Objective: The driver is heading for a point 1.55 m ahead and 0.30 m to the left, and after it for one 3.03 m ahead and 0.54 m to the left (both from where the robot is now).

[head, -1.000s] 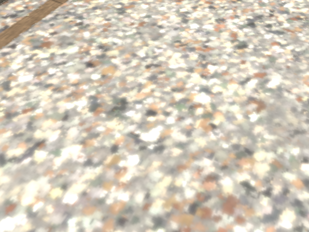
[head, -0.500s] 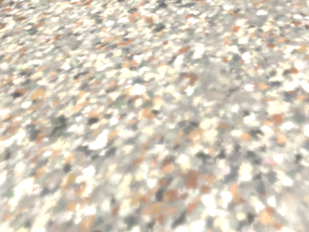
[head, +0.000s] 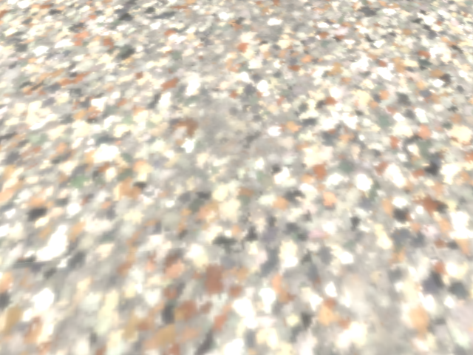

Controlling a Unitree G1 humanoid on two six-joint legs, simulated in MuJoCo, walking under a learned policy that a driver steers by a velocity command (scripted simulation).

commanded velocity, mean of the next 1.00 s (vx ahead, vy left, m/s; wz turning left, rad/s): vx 0.08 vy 0.00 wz -0.09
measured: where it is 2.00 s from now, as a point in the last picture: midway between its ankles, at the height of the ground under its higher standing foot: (228, 312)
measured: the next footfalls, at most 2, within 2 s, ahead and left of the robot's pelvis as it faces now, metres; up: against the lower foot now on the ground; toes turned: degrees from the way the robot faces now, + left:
right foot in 0.32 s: +0.01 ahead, -0.11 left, +0.00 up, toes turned +3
left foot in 0.96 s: +0.12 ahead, +0.10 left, +0.00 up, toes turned +0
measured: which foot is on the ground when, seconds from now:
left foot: down 0.00-0.72, up 0.74-0.94, down 0.96-1.00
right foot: up 0.00-0.30, down 0.32-0.98, up 1.00-1.00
